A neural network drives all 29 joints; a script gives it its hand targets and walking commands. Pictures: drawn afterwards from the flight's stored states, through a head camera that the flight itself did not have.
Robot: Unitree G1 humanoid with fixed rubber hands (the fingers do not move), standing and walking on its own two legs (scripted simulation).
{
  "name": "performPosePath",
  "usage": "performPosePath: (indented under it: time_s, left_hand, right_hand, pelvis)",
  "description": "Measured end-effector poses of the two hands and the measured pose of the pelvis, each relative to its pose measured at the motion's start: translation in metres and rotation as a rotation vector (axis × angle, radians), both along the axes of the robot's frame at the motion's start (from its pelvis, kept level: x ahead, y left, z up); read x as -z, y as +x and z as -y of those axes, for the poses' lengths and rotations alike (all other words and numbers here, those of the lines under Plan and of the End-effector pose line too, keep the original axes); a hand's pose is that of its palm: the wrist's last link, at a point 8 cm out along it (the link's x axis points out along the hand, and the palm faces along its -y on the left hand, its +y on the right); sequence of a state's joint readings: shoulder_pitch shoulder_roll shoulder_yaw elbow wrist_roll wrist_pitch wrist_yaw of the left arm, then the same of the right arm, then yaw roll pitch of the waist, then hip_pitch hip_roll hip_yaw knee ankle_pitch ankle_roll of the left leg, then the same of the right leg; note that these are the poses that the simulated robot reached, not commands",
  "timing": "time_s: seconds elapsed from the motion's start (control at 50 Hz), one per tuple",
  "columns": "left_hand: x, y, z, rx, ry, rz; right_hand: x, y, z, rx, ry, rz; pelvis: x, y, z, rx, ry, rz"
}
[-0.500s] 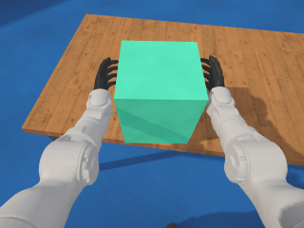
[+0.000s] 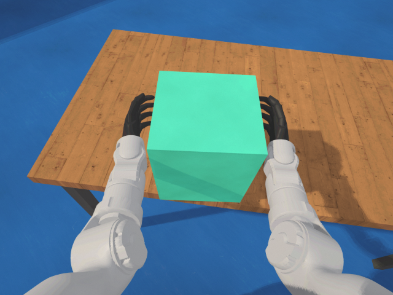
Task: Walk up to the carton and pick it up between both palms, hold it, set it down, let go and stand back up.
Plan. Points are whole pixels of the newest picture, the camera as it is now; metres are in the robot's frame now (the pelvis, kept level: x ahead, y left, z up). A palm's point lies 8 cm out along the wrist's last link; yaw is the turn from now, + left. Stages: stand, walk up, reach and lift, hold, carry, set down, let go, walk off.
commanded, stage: reach and lift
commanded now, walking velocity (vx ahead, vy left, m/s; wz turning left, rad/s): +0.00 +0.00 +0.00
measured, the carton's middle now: (203, 142) +0.43 -0.02 +0.00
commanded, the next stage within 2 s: none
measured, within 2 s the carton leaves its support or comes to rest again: leaves its support in 1.20 s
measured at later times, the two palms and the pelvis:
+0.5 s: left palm (132, 133) +0.41 +0.13 +0.06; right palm (276, 137) +0.40 -0.17 +0.07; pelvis +0.00 +0.00 +0.00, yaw +0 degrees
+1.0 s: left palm (129, 139) +0.39 +0.14 +0.06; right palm (274, 142) +0.38 -0.16 +0.07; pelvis -0.01 +0.00 +0.00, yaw +0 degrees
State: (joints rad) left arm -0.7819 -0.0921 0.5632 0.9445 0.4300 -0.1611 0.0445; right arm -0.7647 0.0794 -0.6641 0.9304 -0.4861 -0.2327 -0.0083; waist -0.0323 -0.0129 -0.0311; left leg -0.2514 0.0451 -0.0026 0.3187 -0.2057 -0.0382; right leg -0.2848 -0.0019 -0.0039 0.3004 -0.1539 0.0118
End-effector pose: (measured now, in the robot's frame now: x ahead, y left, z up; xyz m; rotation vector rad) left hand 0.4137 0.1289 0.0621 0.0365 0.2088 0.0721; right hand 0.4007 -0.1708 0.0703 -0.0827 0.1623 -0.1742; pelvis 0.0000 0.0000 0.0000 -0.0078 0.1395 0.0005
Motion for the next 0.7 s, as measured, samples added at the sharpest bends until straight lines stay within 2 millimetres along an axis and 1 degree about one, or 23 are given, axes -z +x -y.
performPosePath:
  time_s: [0.2,0.52,0.7]
  left_hand:
    - [0.000,0.001,0.000,0.002,0.011,-0.006]
    - [-0.002,-0.006,-0.002,0.002,0.025,0.002]
    - [-0.001,-0.009,-0.002,0.003,0.026,-0.005]
  right_hand:
    - [0.001,0.000,0.000,0.002,0.005,0.009]
    - [0.001,-0.006,-0.002,0.000,0.006,0.024]
    - [0.002,-0.009,-0.003,0.001,0.013,0.021]
  pelvis:
    - [0.000,0.006,-0.002,0.000,-0.002,0.012]
    - [0.000,-0.001,-0.003,0.001,-0.001,0.018]
    - [-0.001,-0.002,-0.002,0.000,-0.001,0.018]
